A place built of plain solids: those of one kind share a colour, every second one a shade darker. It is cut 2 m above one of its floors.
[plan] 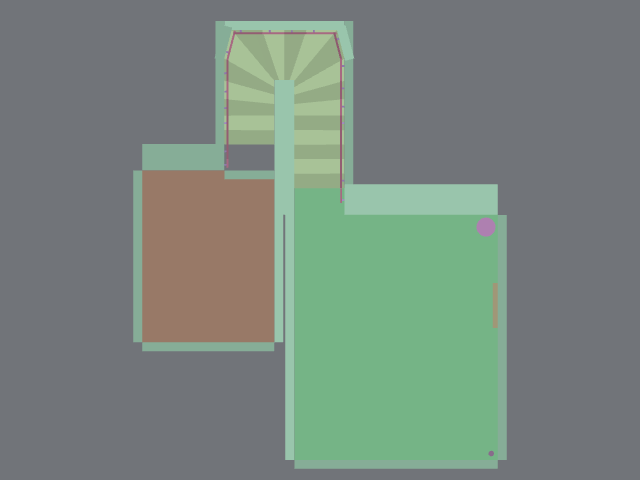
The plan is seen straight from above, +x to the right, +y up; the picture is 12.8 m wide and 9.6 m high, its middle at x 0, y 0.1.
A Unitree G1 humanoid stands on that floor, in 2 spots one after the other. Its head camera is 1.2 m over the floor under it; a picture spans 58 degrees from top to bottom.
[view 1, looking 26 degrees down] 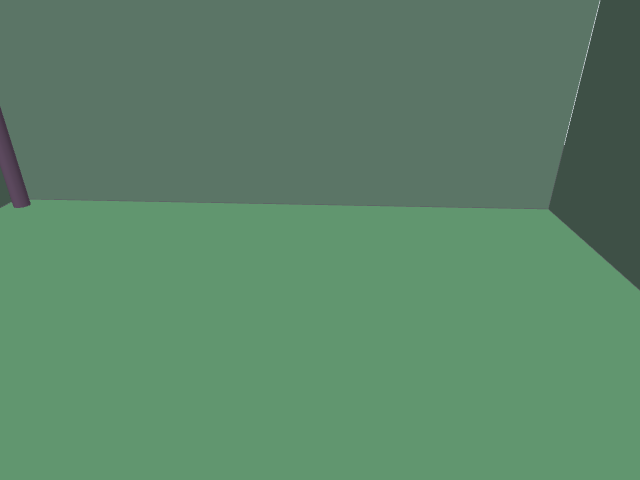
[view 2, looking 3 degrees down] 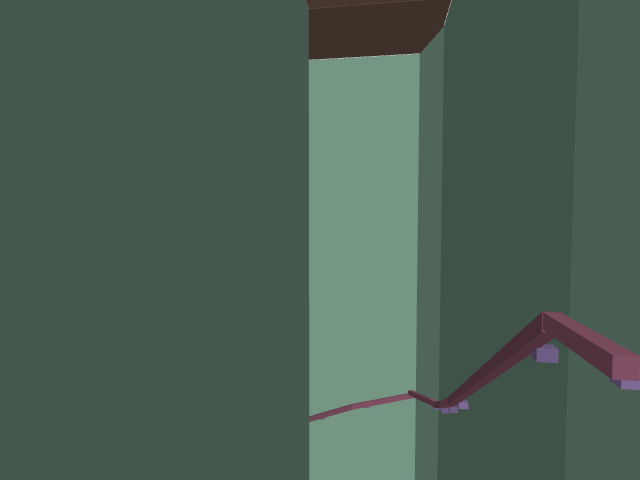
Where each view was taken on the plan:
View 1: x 1.02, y -1.24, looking -87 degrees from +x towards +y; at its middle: floor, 2.74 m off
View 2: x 0.07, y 0.14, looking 99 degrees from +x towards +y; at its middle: wall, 4.22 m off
